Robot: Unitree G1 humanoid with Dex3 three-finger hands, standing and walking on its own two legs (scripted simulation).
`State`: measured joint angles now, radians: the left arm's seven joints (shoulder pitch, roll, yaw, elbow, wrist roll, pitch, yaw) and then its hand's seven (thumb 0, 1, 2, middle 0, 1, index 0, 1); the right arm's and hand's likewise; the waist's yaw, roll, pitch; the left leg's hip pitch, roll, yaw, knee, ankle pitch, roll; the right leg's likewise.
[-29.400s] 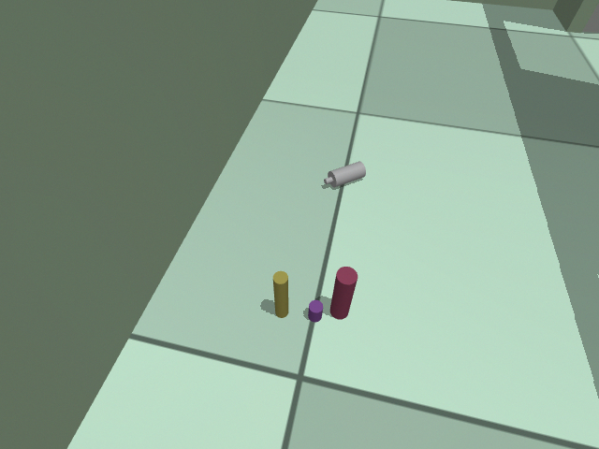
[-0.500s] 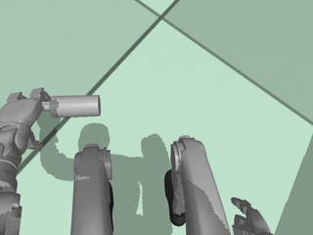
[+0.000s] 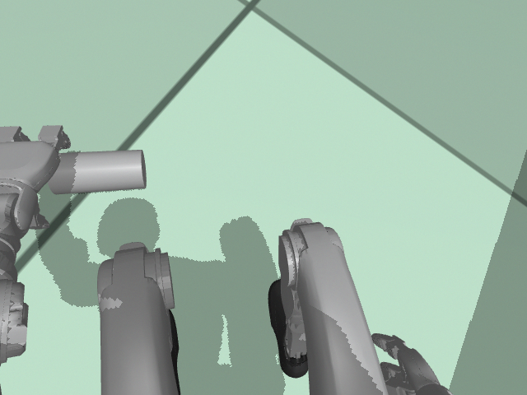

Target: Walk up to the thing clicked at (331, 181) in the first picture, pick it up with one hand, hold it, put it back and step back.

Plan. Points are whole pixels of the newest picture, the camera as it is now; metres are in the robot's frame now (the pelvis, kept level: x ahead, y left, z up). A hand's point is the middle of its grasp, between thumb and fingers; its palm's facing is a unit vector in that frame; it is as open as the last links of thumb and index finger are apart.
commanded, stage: rise first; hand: left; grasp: from above
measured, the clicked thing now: (90, 172) +0.51 +0.26 -0.31
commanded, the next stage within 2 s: none
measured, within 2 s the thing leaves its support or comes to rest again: neither
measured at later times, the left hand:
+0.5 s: hand (49, 181) +0.45 +0.29 -0.18, palm faces -0.46 -0.02 -0.89, open 13.9 cm
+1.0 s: hand (52, 177) +0.46 +0.29 -0.19, palm faces -0.45 -0.03 -0.89, open 14.0 cm
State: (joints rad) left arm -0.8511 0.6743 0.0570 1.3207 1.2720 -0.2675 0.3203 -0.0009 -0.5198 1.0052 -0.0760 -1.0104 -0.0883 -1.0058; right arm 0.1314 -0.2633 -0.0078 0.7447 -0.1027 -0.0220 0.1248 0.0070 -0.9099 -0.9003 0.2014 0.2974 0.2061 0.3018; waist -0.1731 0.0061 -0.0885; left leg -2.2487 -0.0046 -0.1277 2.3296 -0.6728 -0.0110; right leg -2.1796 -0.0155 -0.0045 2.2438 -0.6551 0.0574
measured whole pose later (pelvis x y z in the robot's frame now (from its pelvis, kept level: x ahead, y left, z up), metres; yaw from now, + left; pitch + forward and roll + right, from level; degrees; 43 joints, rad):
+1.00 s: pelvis +0.01 +0.00 -0.03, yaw -1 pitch +34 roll -8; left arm -0.94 0.74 0.09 1.47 1.33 -0.29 0.43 0.00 -0.52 1.01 -0.09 -1.04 -0.10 -1.04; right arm 0.13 -0.27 0.04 0.76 -0.15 -0.03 0.14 0.01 -0.91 -0.90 0.20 0.30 0.20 0.30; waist -0.23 -0.01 -0.06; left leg -2.33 -0.01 -0.15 2.42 -0.70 -0.02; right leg -2.25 -0.01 -0.02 2.32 -0.67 0.06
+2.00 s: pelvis +0.01 +0.00 -0.03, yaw -2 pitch +34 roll -9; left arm -0.95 0.76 0.07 1.46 1.34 -0.29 0.42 0.00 -0.53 1.02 -0.10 -1.04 -0.10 -1.05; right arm 0.15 -0.27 0.05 0.75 -0.15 -0.03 0.15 0.01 -0.92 -0.90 0.20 0.30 0.21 0.30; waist -0.24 -0.01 -0.06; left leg -2.33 -0.02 -0.15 2.42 -0.69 -0.01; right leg -2.25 -0.01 -0.02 2.31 -0.66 0.06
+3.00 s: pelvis +0.00 -0.01 -0.03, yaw -2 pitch +34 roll -7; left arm -1.01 0.72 0.08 1.52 1.26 -0.15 0.41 0.00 -0.49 1.06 -0.10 -1.07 -0.12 -1.07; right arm 0.19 -0.28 0.09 0.74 -0.15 -0.06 0.15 0.01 -0.91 -0.89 0.20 0.30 0.20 0.30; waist -0.29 0.02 -0.03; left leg -2.34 0.00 -0.16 2.42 -0.68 -0.03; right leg -2.28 0.01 -0.01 2.33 -0.64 0.07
